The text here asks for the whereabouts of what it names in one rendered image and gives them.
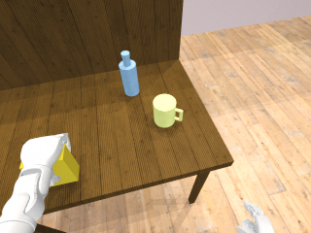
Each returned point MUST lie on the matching table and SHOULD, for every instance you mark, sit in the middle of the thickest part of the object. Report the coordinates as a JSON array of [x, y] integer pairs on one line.
[[60, 73]]

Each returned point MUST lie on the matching left robot forearm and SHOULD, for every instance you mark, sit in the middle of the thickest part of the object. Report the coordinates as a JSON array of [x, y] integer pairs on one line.
[[27, 204]]

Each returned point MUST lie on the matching sponge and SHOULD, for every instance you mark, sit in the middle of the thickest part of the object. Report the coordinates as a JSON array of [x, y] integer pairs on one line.
[[65, 167]]

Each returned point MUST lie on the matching left robot hand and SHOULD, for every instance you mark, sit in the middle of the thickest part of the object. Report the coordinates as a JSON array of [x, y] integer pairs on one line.
[[44, 151]]

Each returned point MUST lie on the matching right robot hand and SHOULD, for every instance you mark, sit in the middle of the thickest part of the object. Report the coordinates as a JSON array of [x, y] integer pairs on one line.
[[262, 223]]

